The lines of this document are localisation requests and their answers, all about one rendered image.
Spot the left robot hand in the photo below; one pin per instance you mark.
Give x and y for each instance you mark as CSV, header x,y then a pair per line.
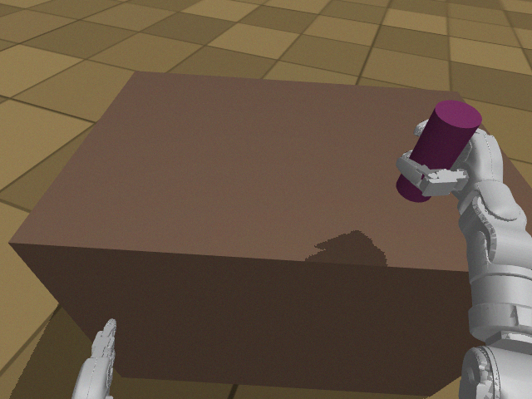
x,y
94,378

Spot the right robot hand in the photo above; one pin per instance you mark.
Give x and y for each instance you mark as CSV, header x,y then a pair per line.
x,y
480,160

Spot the right robot arm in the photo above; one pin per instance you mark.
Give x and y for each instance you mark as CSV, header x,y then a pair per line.
x,y
499,256

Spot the can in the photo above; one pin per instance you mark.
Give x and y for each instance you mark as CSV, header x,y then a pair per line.
x,y
447,132

